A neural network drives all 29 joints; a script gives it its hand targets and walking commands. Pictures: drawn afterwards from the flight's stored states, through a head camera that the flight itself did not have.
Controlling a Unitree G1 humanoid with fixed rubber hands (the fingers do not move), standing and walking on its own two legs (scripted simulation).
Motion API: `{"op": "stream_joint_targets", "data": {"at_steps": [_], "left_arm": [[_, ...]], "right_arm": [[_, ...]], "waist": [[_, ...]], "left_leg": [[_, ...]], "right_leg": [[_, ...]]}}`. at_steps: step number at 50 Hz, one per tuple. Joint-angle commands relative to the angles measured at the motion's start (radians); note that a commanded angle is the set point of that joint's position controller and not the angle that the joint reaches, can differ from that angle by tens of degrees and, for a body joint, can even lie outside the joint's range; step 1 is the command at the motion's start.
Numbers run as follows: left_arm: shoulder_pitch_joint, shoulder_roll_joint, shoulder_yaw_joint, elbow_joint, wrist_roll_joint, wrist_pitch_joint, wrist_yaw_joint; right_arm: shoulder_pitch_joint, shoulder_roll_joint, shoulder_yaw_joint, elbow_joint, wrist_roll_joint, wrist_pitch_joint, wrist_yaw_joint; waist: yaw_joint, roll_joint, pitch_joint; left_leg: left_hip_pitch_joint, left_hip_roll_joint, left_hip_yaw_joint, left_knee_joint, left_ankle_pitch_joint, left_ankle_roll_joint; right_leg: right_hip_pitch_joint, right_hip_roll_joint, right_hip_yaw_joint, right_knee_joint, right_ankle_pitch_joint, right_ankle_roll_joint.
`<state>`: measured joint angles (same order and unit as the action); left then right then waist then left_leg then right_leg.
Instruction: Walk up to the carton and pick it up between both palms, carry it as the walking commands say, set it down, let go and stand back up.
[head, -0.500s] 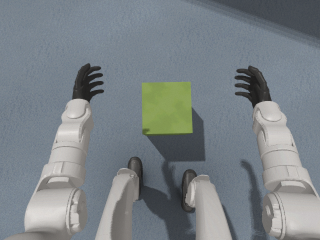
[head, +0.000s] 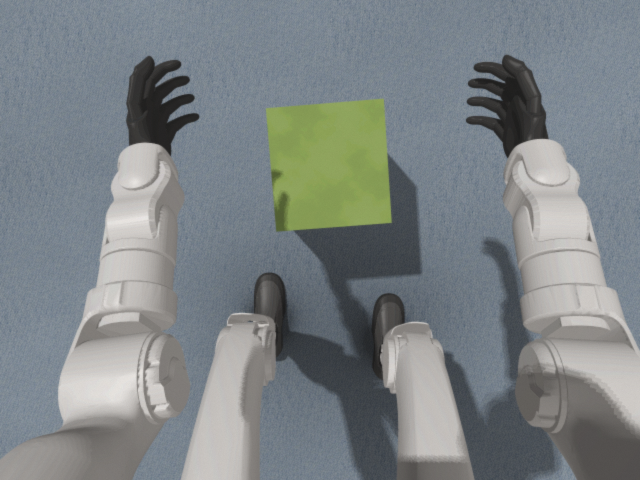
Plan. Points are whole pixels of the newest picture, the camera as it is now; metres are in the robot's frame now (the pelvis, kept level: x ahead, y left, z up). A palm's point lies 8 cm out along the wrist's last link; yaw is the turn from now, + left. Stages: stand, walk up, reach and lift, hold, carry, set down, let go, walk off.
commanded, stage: reach and lift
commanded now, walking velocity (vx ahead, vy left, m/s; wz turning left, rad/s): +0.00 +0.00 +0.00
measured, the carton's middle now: (328, 173) +0.47 +0.01 -0.51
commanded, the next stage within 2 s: none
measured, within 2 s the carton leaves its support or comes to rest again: neither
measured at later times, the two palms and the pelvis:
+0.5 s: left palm (221, 169) +0.46 +0.18 -0.34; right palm (442, 159) +0.48 -0.17 -0.34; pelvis -0.07 +0.01 -0.15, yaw +0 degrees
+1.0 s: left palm (234, 162) +0.48 +0.19 -0.44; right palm (425, 171) +0.47 -0.17 -0.45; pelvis -0.06 +0.00 -0.23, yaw +0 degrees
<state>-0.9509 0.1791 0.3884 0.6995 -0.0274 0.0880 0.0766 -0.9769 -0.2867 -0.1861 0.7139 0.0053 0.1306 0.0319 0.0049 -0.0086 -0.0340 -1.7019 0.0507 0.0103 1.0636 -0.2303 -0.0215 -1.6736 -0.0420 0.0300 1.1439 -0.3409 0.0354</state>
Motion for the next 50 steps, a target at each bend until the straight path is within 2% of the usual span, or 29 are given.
{"op": "stream_joint_targets", "data": {"at_steps": [1, 2, 3, 5, 7, 9, 11, 12, 14, 15, 16, 17, 18, 21, 22, 24, 26, 27, 29, 35, 36, 38, 41, 43, 44, 45, 46, 49, 50], "left_arm": [[-0.222, 0.08, 0.031, -0.085, 0.038, -0.047, -0.028], [-0.263, 0.119, 0.033, -0.076, 0.054, -0.044, -0.024], [-0.312, 0.133, 0.04, -0.11, 0.047, -0.038, -0.02], [-0.312, 0.192, 0.055, -0.064, 0.043, -0.026, 0.004], [-0.367, 0.202, 0.027, -0.119, 0.009, -0.017, 0.026], [-0.335, 0.17, 0.003, 0.0, -0.001, 0.006, 0.036], [-0.413, 0.214, -0.002, -0.167, -0.034, -0.002, 0.06], [-0.4, 0.21, -0.024, -0.149, -0.043, 0.001, 0.067], [-0.498, 0.24, -0.046, -0.176, -0.069, 0.017, 0.095], [-0.545, 0.281, -0.047, -0.25, -0.103, 0.026, 0.103], [-0.513, 0.234, -0.091, -0.086, -0.118, 0.036, 0.117], [-0.57, 0.271, -0.085, -0.255, -0.122, 0.029, 0.136], [-0.602, 0.283, -0.114, -0.268, -0.146, 0.039, 0.151], [-0.664, 0.275, -0.189, -0.185, -0.221, 0.058, 0.173], [-0.724, 0.346, -0.162, -0.305, -0.223, 0.06, 0.192], [-0.735, 0.38, -0.211, -0.094, -0.272, 0.101, 0.202], [-0.7, 0.349, -0.199, -0.13, -0.242, 0.081, 0.201], [-0.736, 0.352, -0.192, -0.079, -0.253, 0.086, 0.185], [-0.725, 0.371, -0.167, -0.072, -0.228, 0.044, 0.186], [-0.711, 0.249, -0.253, 0.287, -0.283, -0.014, 0.121], [-0.789, 0.273, -0.243, 0.144, -0.282, -0.034, 0.121], [-0.744, 0.275, -0.243, 0.271, -0.255, -0.049, 0.116], [-0.76, 0.286, -0.235, 0.315, -0.247, -0.084, 0.103], [-0.739, 0.248, -0.264, 0.353, -0.263, -0.091, 0.096], [-0.721, 0.252, -0.246, 0.49, -0.265, -0.089, 0.095], [-0.715, 0.255, -0.243, 0.429, -0.261, -0.1, 0.089], [-0.765, 0.247, -0.272, 0.399, -0.267, -0.112, 0.087], [-0.774, 0.27, -0.255, 0.423, -0.265, -0.13, 0.088], [-0.726, 0.234, -0.283, 0.495, -0.278, -0.125, 0.083]], "right_arm": [[-0.385, -0.054, -0.018, -0.121, 0.048, -0.04, -0.023], [-0.41, -0.066, -0.015, -0.077, 0.066, -0.03, -0.02], [-0.456, -0.105, -0.016, -0.132, 0.065, -0.029, -0.035], [-0.504, -0.101, 0.027, -0.142, 0.113, -0.016, -0.054], [-0.514, -0.165, 0.006, -0.104, 0.112, -0.006, -0.065], [-0.486, -0.157, 0.009, 0.035, 0.113, 0.01, -0.061], [-0.594, -0.182, 0.052, -0.167, 0.156, 0.003, -0.075], [-0.576, -0.163, 0.08, -0.13, 0.176, 0.004, -0.079], [-0.603, -0.225, 0.052, -0.05, 0.167, 0.021, -0.106], [-0.675, -0.25, 0.074, -0.192, 0.185, 0.023, -0.124], [-0.643, -0.255, 0.086, 0.007, 0.197, 0.026, -0.12], [-0.711, -0.282, 0.062, -0.172, 0.201, 0.023, -0.131], [-0.761, -0.299, 0.11, -0.198, 0.256, 0.034, -0.137], [-0.781, -0.33, 0.145, -0.063, 0.279, 0.041, -0.165], [-0.856, -0.368, 0.15, -0.213, 0.306, 0.045, -0.186], [-0.883, -0.354, 0.193, -0.024, 0.359, 0.095, -0.191], [-0.898, -0.355, 0.181, -0.138, 0.356, 0.068, -0.204], [-0.919, -0.396, 0.179, -0.05, 0.319, 0.071, -0.197], [-0.889, -0.33, 0.216, -0.049, 0.335, 0.043, -0.2], [-0.881, -0.262, 0.234, 0.24, 0.317, -0.012, -0.162], [-0.899, -0.288, 0.214, 0.15, 0.322, -0.033, -0.16], [-0.898, -0.254, 0.247, 0.23, 0.342, -0.05, -0.147], [-0.896, -0.242, 0.248, 0.264, 0.346, -0.078, -0.132], [-0.897, -0.289, 0.225, 0.244, 0.318, -0.098, -0.134], [-0.871, -0.27, 0.255, 0.345, 0.325, -0.093, -0.13], [-0.882, -0.262, 0.247, 0.284, 0.309, -0.099, -0.13], [-0.88, -0.229, 0.268, 0.308, 0.325, -0.107, -0.127], [-0.934, -0.275, 0.27, 0.236, 0.326, -0.128, -0.128], [-0.896, -0.261, 0.26, 0.297, 0.332, -0.125, -0.128]], "waist": [[0.108, -0.096, -1.277], [0.129, -0.033, -1.231], [0.116, -0.042, -1.303], [0.155, -0.055, -1.34], [0.119, -0.042, -1.397], [0.108, -0.041, -1.188], [0.144, -0.087, -1.448], [0.149, -0.043, -1.423], [0.105, -0.021, -1.468], [0.107, -0.082, -1.553], [0.092, -0.035, -1.403], [0.121, -0.016, -1.594], [0.144, -0.005, -1.644], [0.081, -0.006, -1.669], [0.115, -0.015, -1.824], [0.12, -0.053, -1.722], [0.128, -0.053, -1.58], [0.11, -0.075, -1.46], [0.151, -0.092, -1.459], [0.081, -0.088, -1.088], [0.078, -0.077, -1.168], [0.144, -0.067, -1.111], [0.141, -0.08, -1.052], [0.089, -0.09, -1.054], [0.107, -0.104, -0.942], [0.135, -0.086, -0.997], [0.107, -0.091, -1.01], [0.144, -0.105, -1.011], [0.127, -0.099, -0.987]], "left_leg": [[0.513, -0.123, 0.08, 0.192, 0.376, 0.002], [0.505, -0.12, 0.097, 0.229, 0.293, -0.006], [0.53, -0.121, 0.093, 0.256, 0.291, -0.007], [0.527, -0.121, 0.12, 0.304, 0.24, -0.003], [0.515, -0.129, 0.125, 0.354, 0.203, -0.013], [0.446, -0.115, 0.111, 0.359, 0.089, -0.025], [0.533, -0.118, 0.112, 0.419, 0.188, -0.015], [0.515, -0.11, 0.117, 0.436, 0.146, -0.024], [0.56, -0.112, 0.122, 0.469, 0.036, -0.039], [0.56, -0.109, 0.117, 0.488, 0.038, -0.029], [0.518, -0.106, 0.107, 0.524, 0.006, -0.038], [0.615, -0.11, 0.116, 0.539, 0.071, -0.036], [0.685, -0.103, 0.126, 0.566, 0.061, -0.033], [0.697, -0.103, 0.093, 0.623, 0.03, -0.03], [0.757, -0.098, 0.11, 0.655, 0.071, -0.031], [0.759, -0.092, 0.07, 0.675, -0.021, -0.006], [0.659, -0.092, 0.098, 0.708, 0.054, -0.001], [0.544, -0.086, 0.096, 0.726, 0.006, -0.008], [0.518, -0.092, 0.119, 0.75, 0.015, 0.003], [0.313, -0.082, 0.078, 0.797, -0.05, 0.003], [0.369, -0.082, 0.08, 0.801, -0.008, -0.002], [0.369, -0.077, 0.073, 0.812, 0.031, 0.008], [0.355, -0.076, 0.057, 0.85, 0.049, 0.0], [0.343, -0.071, 0.051, 0.87, 0.093, -0.011], [0.29, -0.064, 0.046, 0.888, 0.052, -0.011], [0.278, -0.068, 0.047, 0.891, 0.087, -0.011], [0.284, -0.069, 0.048, 0.903, 0.092, -0.013], [0.288, -0.064, 0.056, 0.937, 0.128, -0.013], [0.307, -0.061, 0.032, 0.922, 0.134, -0.009]], "right_leg": [[0.472, 0.125, -0.05, 0.099, 0.407, 0.021], [0.388, 0.129, -0.053, 0.138, 0.294, 0.018], [0.377, 0.126, -0.056, 0.156, 0.268, 0.024], [0.362, 0.129, -0.066, 0.204, 0.197, 0.041], [0.345, 0.128, -0.082, 0.268, 0.18, 0.035], [0.189, 0.125, -0.102, 0.278, 0.035, 0.033], [0.293, 0.121, -0.088, 0.317, 0.135, 0.029], [0.255, 0.122, -0.09, 0.337, 0.092, 0.019], [0.243, 0.119, -0.115, 0.393, -0.002, 0.016], [0.306, 0.119, -0.118, 0.392, 0.004, 0.02], [0.182, 0.114, -0.128, 0.442, -0.048, 0.01], [0.272, 0.111, -0.116, 0.455, 0.009, 0.007], [0.292, 0.106, -0.113, 0.46, -0.026, 0.001], [0.301, 0.098, -0.131, 0.531, -0.045, -0.009], [0.411, 0.089, -0.119, 0.546, -0.011, -0.011], [0.357, 0.078, -0.121, 0.595, -0.12, -0.01], [0.342, 0.077, -0.102, 0.612, -0.04, -0.011], [0.303, 0.068, -0.095, 0.62, -0.071, -0.018], [0.34, 0.068, -0.079, 0.632, -0.045, -0.008], [0.081, 0.062, -0.081, 0.691, -0.148, -0.009], [0.095, 0.065, -0.083, 0.7, -0.111, -0.012], [0.04, 0.069, -0.083, 0.726, -0.097, -0.008], [-0.004, 0.068, -0.09, 0.765, -0.091, 0.004], [-0.023, 0.064, -0.105, 0.769, -0.059, 0.007], [-0.082, 0.066, -0.098, 0.785, -0.102, 0.017], [-0.033, 0.06, -0.08, 0.795, -0.054, 0.012], [-0.024, 0.06, -0.089, 0.806, -0.033, 0.013], [-0.031, 0.066, -0.086, 0.829, -0.012, 0.02], [-0.061, 0.069, -0.102, 0.838, -0.026, 0.022]]}}
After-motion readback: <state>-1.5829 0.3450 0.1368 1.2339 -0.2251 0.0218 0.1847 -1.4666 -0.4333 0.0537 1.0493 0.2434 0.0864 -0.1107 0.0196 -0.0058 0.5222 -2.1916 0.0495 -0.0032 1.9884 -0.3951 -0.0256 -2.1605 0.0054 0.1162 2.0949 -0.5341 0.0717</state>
